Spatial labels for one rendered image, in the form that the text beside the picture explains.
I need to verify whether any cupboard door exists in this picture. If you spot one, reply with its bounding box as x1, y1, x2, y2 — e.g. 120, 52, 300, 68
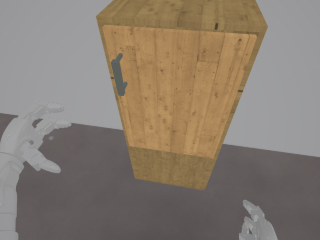
102, 25, 257, 159

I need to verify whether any robot left hand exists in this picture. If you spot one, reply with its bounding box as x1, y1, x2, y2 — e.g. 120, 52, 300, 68
0, 99, 72, 173

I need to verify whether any robot right hand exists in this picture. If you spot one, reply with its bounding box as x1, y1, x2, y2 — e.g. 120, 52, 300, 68
239, 200, 278, 240

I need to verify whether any robot left forearm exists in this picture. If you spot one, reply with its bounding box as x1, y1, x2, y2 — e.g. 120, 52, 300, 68
0, 152, 24, 240

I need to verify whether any handle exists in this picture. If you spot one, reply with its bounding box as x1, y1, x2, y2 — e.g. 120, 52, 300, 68
111, 53, 128, 96

